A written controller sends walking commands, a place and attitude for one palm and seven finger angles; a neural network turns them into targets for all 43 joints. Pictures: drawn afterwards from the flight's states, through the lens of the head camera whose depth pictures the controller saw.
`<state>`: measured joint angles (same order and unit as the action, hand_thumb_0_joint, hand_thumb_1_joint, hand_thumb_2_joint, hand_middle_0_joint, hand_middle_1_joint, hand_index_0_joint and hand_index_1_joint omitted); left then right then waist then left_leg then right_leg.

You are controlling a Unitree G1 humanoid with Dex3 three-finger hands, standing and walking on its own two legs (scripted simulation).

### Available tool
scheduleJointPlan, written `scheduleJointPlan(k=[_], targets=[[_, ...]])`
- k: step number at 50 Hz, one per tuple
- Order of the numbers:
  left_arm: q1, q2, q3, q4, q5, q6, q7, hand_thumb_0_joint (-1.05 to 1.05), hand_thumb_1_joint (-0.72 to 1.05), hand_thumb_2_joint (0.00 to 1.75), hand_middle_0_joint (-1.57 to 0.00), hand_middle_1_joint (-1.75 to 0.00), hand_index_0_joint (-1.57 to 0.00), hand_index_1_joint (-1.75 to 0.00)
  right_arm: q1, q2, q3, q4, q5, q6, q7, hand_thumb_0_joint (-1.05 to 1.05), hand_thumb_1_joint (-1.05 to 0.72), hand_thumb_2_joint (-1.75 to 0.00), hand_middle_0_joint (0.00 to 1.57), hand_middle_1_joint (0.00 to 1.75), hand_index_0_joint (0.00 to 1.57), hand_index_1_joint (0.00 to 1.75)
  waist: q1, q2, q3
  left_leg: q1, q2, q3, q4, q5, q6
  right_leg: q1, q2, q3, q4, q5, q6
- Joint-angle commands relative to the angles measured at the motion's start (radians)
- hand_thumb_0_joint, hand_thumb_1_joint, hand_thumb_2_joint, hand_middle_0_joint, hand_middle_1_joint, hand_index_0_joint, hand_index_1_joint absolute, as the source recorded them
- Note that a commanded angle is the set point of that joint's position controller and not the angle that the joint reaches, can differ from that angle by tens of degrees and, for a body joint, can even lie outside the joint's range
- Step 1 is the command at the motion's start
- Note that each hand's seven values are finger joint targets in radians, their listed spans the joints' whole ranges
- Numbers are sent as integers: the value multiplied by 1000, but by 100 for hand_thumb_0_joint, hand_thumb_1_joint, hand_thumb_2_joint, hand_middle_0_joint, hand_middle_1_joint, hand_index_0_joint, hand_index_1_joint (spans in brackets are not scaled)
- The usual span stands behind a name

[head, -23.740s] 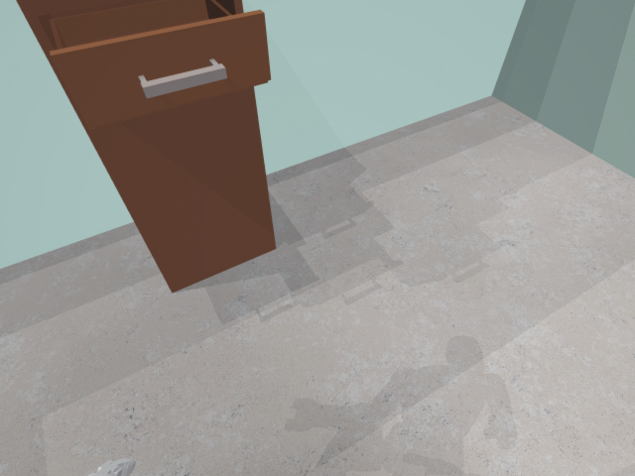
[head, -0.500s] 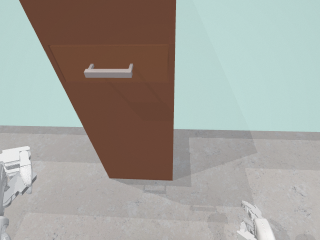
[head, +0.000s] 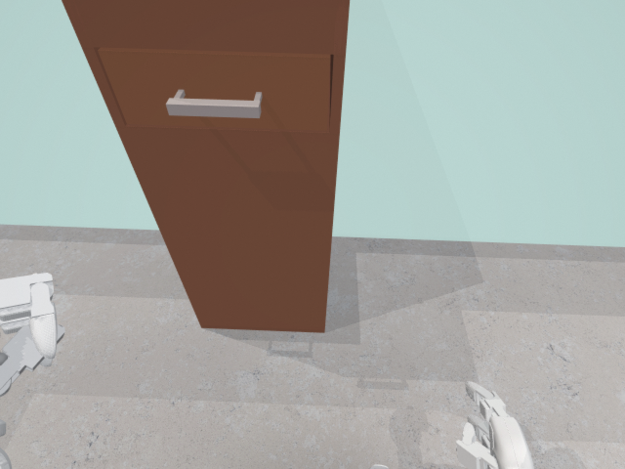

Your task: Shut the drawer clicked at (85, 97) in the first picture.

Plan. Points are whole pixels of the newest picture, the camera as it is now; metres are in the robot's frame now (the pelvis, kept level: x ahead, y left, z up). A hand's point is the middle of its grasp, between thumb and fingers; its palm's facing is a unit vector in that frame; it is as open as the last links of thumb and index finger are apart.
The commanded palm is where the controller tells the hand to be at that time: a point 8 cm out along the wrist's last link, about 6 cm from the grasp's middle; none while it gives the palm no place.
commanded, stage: step back with the hand held close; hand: left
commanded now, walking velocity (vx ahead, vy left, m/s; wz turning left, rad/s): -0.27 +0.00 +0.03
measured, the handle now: (216, 102) +0.65 +0.21 +0.14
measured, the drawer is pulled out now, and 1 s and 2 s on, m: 0.00 0.00 0.00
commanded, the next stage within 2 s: stop stepping back and stand still in 0.68 s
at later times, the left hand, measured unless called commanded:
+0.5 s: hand (81, 405) +0.14 +0.19 +0.18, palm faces +0.24 -0.84 -0.48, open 3.3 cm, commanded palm +0.05 +0.25 +0.20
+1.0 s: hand out of the picture -0.08 +0.20 +0.20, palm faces +0.40 -0.78 -0.48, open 3.3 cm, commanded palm -0.12 +0.24 +0.20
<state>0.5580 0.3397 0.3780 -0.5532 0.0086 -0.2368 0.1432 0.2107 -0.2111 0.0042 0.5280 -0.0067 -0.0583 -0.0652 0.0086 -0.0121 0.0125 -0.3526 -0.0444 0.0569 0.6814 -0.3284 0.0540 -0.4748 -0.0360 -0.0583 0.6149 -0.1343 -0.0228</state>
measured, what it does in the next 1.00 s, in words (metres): walks backwards: right foot, then left foot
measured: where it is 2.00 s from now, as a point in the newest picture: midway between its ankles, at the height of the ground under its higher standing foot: outside the picture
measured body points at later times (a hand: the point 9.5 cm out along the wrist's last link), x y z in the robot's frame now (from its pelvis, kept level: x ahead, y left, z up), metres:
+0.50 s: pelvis -0.09 -0.02 +0.01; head -0.01 -0.02 +0.46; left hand +0.12 +0.23 +0.20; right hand +0.11 -0.24 -0.07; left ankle +0.03 +0.09 -0.72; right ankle -0.13 -0.12 -0.72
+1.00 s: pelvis -0.24 -0.04 +0.01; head -0.25 -0.03 +0.46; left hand -0.10 +0.24 +0.22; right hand -0.06 -0.25 -0.06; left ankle -0.16 +0.08 -0.71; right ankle -0.24 -0.14 -0.72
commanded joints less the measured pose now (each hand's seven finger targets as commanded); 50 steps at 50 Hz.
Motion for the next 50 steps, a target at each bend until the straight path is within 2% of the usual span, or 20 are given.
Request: scheduleJointPlan(k=[1, 5, 8, 9, 13, 18, 21, 25, 27, 28, 30, 34, 36, 38, 40, 41, 44, 47, 48, 50], targets=[[-34, 197, 125, -225, -16, -75, 32, 0, 90, 90, -140, -160, -140, -160, -54, -119, -56, -144, -3, -43, -11, 0, -90, -90, 20, 30, 20, 30, -20, -106, -92, -130, 58, -124, -31, -198, 2, 122, -181, 333, -284, -361, -49], [13, 203, 132, -254, -27, -87, 45, 0, 90, 90, -140, -160, -140, -160, -60, -122, -48, -138, -6, -37, -19, 0, -90, -90, 20, 30, 20, 30, -25, 19, -111, -63, 88, -170, -153, -191, 4, 61, -132, 216, -203, -348, -28], [-3, 199, 154, -289, 4, -105, 49, 0, 90, 90, -140, -160, -140, -160, -89, -134, -54, -152, -4, -64, -33, 0, -90, -90, 20, 30, 20, 30, -15, 306, -77, -502, 306, -419, -514, -374, 94, 417, 62, 79, 280, -117, 48], [-4, 209, 168, -264, 13, -102, 49, 0, 90, 90, -140, -160, -140, -160, -77, -122, -61, -143, -9, -72, -34, 0, -90, -90, 20, 30, 20, 30, -15, 263, -64, -505, 347, -415, -522, -307, 104, 400, 68, 91, 367, -134, 51], [43, 185, 147, -238, -7, -107, 30, 0, 90, 90, -140, -160, -140, -160, -70, -123, -76, -129, -12, -106, -24, 0, -90, -90, 20, 30, 20, 30, -6, 101, -78, -245, 298, -300, -347, 169, 77, 282, 62, 91, 171, -210, 38], [23, 156, 68, -256, -28, -134, 0, 0, 90, 90, -140, -160, -140, -160, -49, -129, -62, -32, -35, -135, 4, 0, -90, -90, 20, 30, 20, 30, -19, 215, -167, 205, 261, -264, -270, 769, 28, 144, 57, 62, -109, -108, 33], [33, 200, 98, -316, -40, -134, -3, 0, 90, 90, -140, -160, -140, -160, -61, -118, -59, -35, -23, -116, 20, 0, -90, -90, 20, 30, 20, 30, -5, 206, -383, 420, 245, -188, -183, 1004, 15, 178, 53, 73, -118, 25, 35], [198, 272, 204, -336, -83, -103, -4, 0, 90, 90, -140, -160, -140, -160, -120, -95, -55, -125, 12, -72, 14, 0, -90, -90, 20, 30, 20, 30, 4, -47, -433, 217, 137, -65, -88, 563, -34, 312, -81, 136, -170, 495, 47], [208, 283, 239, -272, -83, -85, 3, 0, 90, 90, -140, -160, -140, -160, -175, -82, -53, -150, 36, -45, -1, 0, -90, -90, 20, 30, 20, 30, 17, -182, -286, -72, 25, -64, 166, -45, -65, 272, -253, 259, -217, 714, -22], [218, 278, 247, -237, -83, -66, 9, 0, 90, 90, -140, -160, -140, -160, -171, -83, -56, -140, 36, -34, -4, 0, -90, -90, 20, 30, 20, 30, 20, -186, -257, -140, 4, -115, 304, -125, -66, 239, -293, 263, -235, 688, -66], [177, 249, 216, -182, -70, -42, 5, 0, 90, 90, -140, -160, -140, -160, -186, -41, -38, -126, 18, -19, -14, 0, -90, -90, 20, 30, 20, 30, 0, -124, -149, -190, 52, -122, 313, -100, -83, 207, -271, 233, -229, 637, -112], [63, 187, 112, -124, -40, -27, 7, 0, 90, 90, -140, -160, -140, -160, -166, -64, -29, -101, 5, -10, -43, 0, -90, -90, 20, 30, 20, 30, -19, -52, -59, -53, 56, -63, -42, 19, -72, 201, -165, 177, -183, 663, -66], [52, 182, 75, -161, -42, -32, 12, 0, 90, 90, -140, -160, -140, -160, -114, -92, -44, -85, 6, -12, -50, 0, -90, -90, 20, 30, 20, 30, -30, -8, -127, 58, 65, -49, -296, 225, -60, 273, -101, 121, -117, 585, -4], [9, 208, 56, -273, -35, -49, 14, 0, 90, 90, -140, -160, -140, -160, -102, -123, -67, -103, 12, -24, -45, 0, -90, -90, 20, 30, 20, 30, -13, 135, -234, 206, 227, -167, -317, 727, -5, 230, -5, 87, -10, 194, 56], [68, 217, 73, -313, -36, -58, 14, 0, 90, 90, -140, -160, -140, -160, -68, -112, -70, -129, 2, -63, -23, 0, -90, -90, 20, 30, 20, 30, -4, 191, -309, 300, 300, -233, -255, 893, 48, 113, 30, 82, 82, -151, 46], [75, 231, 90, -365, -41, -60, 10, 0, 90, 90, -140, -160, -140, -160, -79, -110, -60, -135, -14, -80, -20, 0, -90, -90, 20, 30, 20, 30, -2, 271, -305, 228, 320, -278, -323, 754, 63, 119, 29, 79, 179, -291, 39], [86, 237, 128, -406, -42, -53, 29, 0, 90, 90, -140, -160, -140, -160, -70, -110, -55, -125, -4, -112, -19, 0, -90, -90, 20, 30, 20, 30, 0, 179, -194, 8, 299, -268, -414, 141, 91, 215, 23, 87, 184, -331, 39], [114, 206, 126, -248, -38, -21, 41, 0, 90, 90, -140, -160, -140, -160, -91, -106, -42, -112, 10, -101, -18, 0, -90, -90, 20, 30, 20, 30, -16, 149, -95, -162, 157, -135, -392, -271, -13, 382, 37, 11, -149, -296, 16], [104, 217, 133, -194, -35, -15, 38, 0, 90, 90, -140, -160, -140, -160, -99, -106, -44, -110, 0, -84, -18, 0, -90, -90, 20, 30, 20, 30, -21, 34, -50, -152, 79, -84, -238, -252, -48, 290, -27, 121, -288, -425, -34], [-19, 241, 132, -162, -54, -8, 32, 0, 90, 90, -140, -160, -140, -160, -131, -123, -53, -78, -7, -59, -23, 0, -90, -90, 20, 30, 20, 30, -13, -234, 49, -138, 29, -68, 359, -99, -71, -49, -338, 543, -532, -737, -192]])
